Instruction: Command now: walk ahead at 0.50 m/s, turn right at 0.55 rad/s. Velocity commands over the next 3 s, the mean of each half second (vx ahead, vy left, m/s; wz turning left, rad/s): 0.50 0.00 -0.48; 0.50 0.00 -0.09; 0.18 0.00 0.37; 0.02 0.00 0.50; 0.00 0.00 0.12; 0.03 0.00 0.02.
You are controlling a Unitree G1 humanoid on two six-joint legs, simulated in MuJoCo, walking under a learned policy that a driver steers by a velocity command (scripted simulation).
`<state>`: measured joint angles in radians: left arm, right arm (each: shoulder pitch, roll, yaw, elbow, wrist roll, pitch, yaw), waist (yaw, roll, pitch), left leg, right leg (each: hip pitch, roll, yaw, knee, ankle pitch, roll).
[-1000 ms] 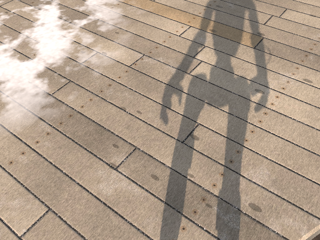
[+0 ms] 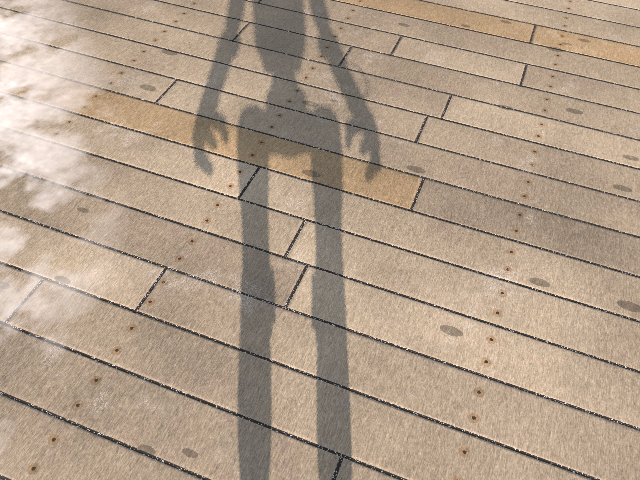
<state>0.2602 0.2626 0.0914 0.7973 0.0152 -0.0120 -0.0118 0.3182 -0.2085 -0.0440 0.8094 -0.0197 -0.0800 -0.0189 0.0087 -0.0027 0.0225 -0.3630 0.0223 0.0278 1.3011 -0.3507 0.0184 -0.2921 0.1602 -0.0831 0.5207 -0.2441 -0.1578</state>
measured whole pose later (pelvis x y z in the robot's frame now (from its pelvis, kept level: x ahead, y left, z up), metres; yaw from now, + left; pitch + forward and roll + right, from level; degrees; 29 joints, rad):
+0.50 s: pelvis +0.28 +0.05 +0.01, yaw -14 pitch +1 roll +0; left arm 0.34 0.30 0.06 0.78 0.03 -0.04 -0.02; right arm 0.21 -0.24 -0.03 0.73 -0.04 -0.06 0.00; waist 0.03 -0.03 0.03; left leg -0.36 -0.02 0.04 0.52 -0.17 0.04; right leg -0.36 0.08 0.07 1.16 -0.36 -0.07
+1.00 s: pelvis +0.51 -0.05 +0.01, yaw -16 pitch +1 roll +1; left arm 0.22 0.23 0.03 0.76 0.03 -0.06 -0.01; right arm 0.36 -0.25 -0.05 0.87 -0.02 -0.05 0.02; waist -0.03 0.03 0.01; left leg -0.37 0.01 0.02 1.07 -0.37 0.06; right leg -0.28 0.02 -0.08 0.46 -0.20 -0.07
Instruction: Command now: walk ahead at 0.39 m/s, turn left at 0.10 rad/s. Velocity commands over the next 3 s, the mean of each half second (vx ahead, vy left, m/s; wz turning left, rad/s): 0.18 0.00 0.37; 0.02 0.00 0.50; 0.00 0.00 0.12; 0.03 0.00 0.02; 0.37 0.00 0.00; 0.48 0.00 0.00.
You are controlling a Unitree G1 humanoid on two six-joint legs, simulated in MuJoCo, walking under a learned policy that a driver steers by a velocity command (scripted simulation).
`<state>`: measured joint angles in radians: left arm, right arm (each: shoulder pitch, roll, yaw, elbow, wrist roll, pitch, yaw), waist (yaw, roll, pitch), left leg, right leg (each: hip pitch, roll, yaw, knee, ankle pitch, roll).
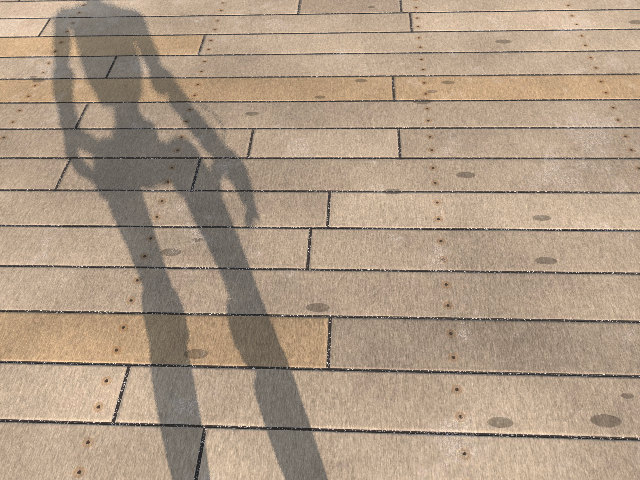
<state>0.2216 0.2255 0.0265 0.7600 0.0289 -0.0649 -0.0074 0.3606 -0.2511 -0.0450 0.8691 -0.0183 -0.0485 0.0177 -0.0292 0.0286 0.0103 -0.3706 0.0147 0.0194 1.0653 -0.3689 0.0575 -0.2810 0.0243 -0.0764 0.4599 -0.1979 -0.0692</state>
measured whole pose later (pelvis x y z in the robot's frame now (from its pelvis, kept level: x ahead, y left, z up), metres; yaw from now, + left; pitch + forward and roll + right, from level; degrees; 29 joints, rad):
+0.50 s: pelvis +0.13 +0.03 -0.01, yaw +14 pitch +1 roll -1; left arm 0.18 0.24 0.04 0.79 0.03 0.02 0.03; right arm 0.21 -0.26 -0.07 0.77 0.00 0.02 0.00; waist -0.01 -0.02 0.08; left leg -0.39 -0.09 0.00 0.49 -0.11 0.10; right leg -0.47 0.00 -0.01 1.15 -0.47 0.02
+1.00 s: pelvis +0.15 -0.01 +0.01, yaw +30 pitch +1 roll +1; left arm 0.25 0.26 0.04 0.76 0.03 0.01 0.04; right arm 0.21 -0.31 -0.10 0.77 -0.03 0.05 0.02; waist 0.01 0.05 0.02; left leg -0.48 -0.15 -0.13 1.02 -0.39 -0.02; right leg -0.21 0.01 0.01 0.41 -0.22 -0.03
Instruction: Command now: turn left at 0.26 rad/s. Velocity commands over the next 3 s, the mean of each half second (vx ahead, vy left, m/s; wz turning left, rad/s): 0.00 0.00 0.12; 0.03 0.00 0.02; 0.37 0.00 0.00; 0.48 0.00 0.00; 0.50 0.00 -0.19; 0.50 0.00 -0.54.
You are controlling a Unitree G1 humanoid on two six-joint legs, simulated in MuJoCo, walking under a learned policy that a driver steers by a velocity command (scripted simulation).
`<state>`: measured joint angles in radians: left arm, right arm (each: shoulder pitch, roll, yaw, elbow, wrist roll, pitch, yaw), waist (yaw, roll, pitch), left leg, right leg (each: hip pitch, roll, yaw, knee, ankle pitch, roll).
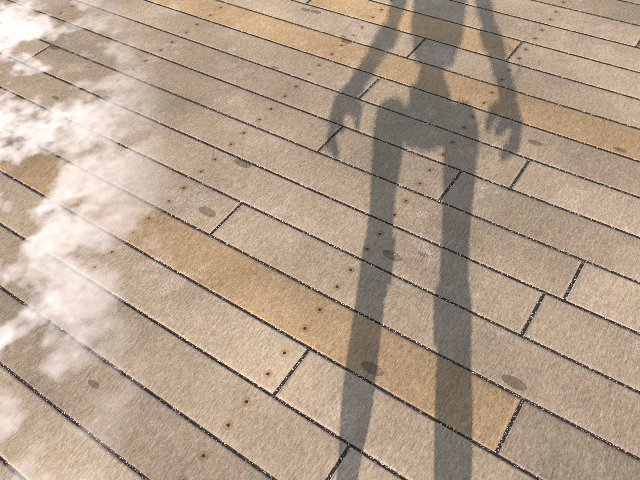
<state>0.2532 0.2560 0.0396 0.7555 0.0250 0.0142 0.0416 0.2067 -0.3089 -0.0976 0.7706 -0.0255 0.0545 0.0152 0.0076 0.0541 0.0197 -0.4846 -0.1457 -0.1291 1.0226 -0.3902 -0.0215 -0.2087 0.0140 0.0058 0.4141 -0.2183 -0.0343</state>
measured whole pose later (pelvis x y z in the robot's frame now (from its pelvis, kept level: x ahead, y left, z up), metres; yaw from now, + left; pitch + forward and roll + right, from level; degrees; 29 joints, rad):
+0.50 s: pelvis -0.01 +0.03 +0.00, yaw +2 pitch -2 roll +0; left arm 0.25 0.24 0.03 0.97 0.01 0.02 0.02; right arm 0.18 -0.23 0.00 0.94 -0.01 0.00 -0.03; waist 0.03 -0.01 0.03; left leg -0.10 -0.06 -0.06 0.38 -0.24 0.04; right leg -0.14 -0.01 -0.01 0.36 -0.19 0.01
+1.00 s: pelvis +0.00 +0.02 +0.00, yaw +1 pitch -1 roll +0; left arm 0.28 0.20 0.01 1.13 0.03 0.02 0.02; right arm 0.30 -0.21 0.00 1.10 -0.01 0.01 -0.04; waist 0.00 -0.01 0.00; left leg -0.11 -0.07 -0.05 0.42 -0.30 0.07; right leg -0.20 -0.01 0.00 0.52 -0.37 -0.03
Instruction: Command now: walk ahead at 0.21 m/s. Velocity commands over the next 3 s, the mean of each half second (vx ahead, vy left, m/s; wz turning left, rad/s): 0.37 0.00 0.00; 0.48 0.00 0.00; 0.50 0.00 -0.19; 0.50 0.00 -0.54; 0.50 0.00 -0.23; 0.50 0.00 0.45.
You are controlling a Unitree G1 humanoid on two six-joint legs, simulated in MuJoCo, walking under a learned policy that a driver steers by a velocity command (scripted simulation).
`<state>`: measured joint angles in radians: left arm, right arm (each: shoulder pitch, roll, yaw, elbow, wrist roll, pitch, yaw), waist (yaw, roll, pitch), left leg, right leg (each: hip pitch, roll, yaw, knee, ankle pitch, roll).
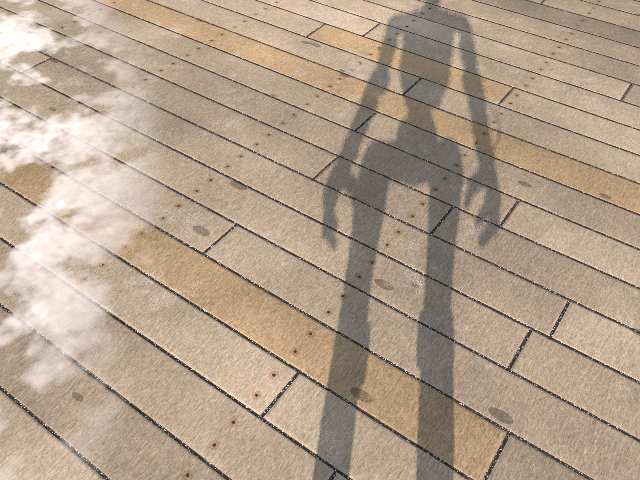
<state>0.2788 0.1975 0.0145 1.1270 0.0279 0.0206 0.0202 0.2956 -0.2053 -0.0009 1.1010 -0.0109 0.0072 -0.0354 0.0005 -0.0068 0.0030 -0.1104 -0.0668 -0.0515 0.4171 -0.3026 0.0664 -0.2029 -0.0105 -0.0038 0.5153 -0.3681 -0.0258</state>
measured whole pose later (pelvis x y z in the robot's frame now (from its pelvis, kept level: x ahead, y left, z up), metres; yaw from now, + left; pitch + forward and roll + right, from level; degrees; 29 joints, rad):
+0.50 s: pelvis +0.18 -0.05 -0.01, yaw +0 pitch +1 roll +0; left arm 0.53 0.13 0.00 1.14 0.02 -0.10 0.01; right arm 0.03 -0.21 -0.02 0.96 -0.02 -0.03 0.03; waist 0.05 0.03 0.04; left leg -0.62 0.03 0.09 0.76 -0.12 0.05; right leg 0.14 0.07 -0.04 0.16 -0.32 -0.08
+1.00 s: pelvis +0.47 -0.03 +0.00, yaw +0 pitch +0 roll +1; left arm 0.07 0.20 0.03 0.93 0.02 -0.03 -0.03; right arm 0.47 -0.17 -0.02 1.10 -0.01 -0.10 0.00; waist -0.05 -0.03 0.05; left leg 0.05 -0.11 0.08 0.19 -0.24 0.11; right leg -0.64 -0.10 -0.04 0.74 -0.03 -0.03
